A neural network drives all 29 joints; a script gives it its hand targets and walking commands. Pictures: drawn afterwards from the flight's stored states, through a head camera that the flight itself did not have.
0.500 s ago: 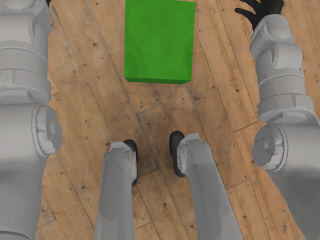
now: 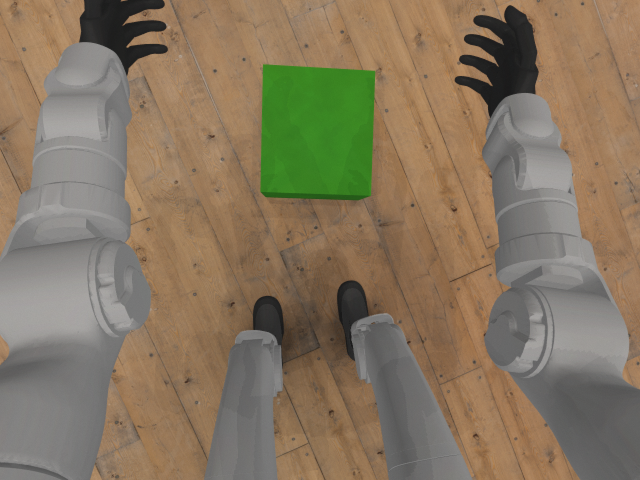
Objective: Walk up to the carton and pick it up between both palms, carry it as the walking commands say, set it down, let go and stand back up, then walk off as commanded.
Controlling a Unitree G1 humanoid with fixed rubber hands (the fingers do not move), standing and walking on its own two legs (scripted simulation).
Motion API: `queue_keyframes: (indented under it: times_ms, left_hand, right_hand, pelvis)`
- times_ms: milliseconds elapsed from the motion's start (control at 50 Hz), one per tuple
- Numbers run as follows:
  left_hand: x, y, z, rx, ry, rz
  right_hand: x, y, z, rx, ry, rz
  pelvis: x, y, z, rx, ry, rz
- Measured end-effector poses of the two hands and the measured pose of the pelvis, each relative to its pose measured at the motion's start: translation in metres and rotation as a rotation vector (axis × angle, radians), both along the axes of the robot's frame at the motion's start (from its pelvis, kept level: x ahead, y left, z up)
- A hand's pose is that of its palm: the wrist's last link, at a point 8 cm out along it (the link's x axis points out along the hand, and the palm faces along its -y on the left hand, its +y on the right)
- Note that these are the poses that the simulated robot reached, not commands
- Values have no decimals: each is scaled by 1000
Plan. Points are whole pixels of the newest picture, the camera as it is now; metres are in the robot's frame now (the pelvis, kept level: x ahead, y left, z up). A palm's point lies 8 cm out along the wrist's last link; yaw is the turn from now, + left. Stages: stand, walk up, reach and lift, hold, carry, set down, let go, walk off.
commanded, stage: let go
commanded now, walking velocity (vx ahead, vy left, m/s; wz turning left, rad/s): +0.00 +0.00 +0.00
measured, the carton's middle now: (315, 139) +0.56 -0.06 -0.59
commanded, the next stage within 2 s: stand in 1.34 s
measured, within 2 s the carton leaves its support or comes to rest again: neither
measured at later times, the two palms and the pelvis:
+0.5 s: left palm (68, 233) +0.38 +0.19 -0.02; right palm (619, 229) +0.34 -0.26 -0.01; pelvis +0.05 -0.02 +0.07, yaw +1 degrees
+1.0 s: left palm out of the picture +0.24 +0.24 +0.03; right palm (636, 373) +0.24 -0.22 +0.04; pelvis +0.08 +0.01 +0.10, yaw +0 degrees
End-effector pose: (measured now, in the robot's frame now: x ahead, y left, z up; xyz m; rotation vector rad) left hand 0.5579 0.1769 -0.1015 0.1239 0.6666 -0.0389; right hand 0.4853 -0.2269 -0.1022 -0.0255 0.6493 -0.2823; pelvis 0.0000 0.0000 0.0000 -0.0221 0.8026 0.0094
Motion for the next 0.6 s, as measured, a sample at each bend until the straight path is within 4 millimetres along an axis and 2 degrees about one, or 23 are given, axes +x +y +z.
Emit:
queue_keyframes:
  times_ms: [100,200,300,420,600]
  left_hand:
    - [-15,4,-4,38,9,34]
    - [-54,13,2,95,17,76]
    - [-103,17,23,109,35,102]
    - [-147,15,58,101,39,97]
    - [-214,23,95,86,62,86]
  right_hand:
    - [-8,0,-1,-28,21,55]
    - [-35,-6,7,-50,67,145]
    - [-73,-20,32,-50,111,196]
    - [-115,-32,71,-53,116,216]
    - [-187,-29,108,-52,131,212]
  pelvis:
    - [8,-2,6,4,-4,0]
    - [20,-7,18,14,-33,2]
    - [32,-13,35,23,-111,4]
    - [41,-17,56,26,-244,-3]
    - [54,-16,81,24,-471,-6]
